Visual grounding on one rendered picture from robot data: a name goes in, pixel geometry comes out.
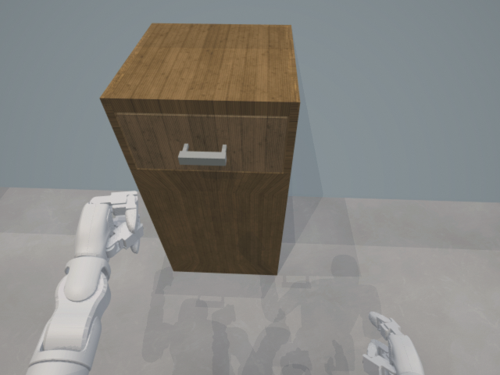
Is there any robot left forearm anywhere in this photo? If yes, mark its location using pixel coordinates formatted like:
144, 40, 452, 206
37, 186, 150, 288
26, 255, 111, 375

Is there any cabinet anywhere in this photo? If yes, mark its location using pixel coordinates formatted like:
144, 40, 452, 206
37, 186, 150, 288
100, 23, 300, 276

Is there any robot left hand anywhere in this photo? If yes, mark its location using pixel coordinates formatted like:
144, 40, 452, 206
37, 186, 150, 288
74, 191, 144, 262

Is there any robot right hand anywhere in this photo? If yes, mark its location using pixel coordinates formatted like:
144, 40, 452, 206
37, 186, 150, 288
362, 312, 425, 375

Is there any drawer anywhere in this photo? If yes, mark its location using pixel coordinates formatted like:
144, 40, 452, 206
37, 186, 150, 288
117, 112, 288, 173

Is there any handle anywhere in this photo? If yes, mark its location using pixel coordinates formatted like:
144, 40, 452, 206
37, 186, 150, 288
178, 144, 227, 166

